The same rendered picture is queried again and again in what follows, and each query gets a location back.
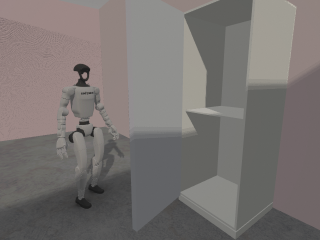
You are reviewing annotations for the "left robot upper arm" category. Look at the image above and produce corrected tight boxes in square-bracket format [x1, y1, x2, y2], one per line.
[92, 86, 104, 111]

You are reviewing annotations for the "left robot hand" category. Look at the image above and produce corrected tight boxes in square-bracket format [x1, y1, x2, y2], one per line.
[108, 124, 119, 140]

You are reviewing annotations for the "right robot hand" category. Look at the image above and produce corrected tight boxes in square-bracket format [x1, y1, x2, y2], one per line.
[56, 137, 69, 159]

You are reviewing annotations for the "right robot forearm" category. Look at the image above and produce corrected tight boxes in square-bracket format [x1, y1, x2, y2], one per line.
[57, 108, 66, 138]

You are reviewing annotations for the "left robot thigh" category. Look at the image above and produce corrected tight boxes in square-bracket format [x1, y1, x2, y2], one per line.
[90, 126, 105, 166]

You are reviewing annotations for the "left robot forearm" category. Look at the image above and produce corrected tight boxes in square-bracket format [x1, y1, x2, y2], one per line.
[99, 107, 113, 127]

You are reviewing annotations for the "fridge door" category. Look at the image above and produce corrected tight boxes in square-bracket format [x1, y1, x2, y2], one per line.
[125, 0, 185, 232]

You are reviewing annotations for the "right robot upper arm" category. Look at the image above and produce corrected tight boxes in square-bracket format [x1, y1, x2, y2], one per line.
[59, 86, 75, 116]

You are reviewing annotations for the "humanoid robot torso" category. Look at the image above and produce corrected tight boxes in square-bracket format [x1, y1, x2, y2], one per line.
[70, 83, 95, 137]

